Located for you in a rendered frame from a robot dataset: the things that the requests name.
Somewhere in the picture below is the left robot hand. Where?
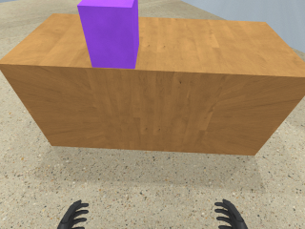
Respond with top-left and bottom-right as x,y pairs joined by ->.
57,199 -> 89,229

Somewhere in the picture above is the right robot hand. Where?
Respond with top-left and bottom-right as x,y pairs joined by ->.
214,198 -> 248,229

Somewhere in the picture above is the pedestal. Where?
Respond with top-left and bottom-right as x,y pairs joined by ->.
0,13 -> 305,156

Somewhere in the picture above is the carton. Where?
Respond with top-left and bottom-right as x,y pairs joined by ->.
77,0 -> 139,69

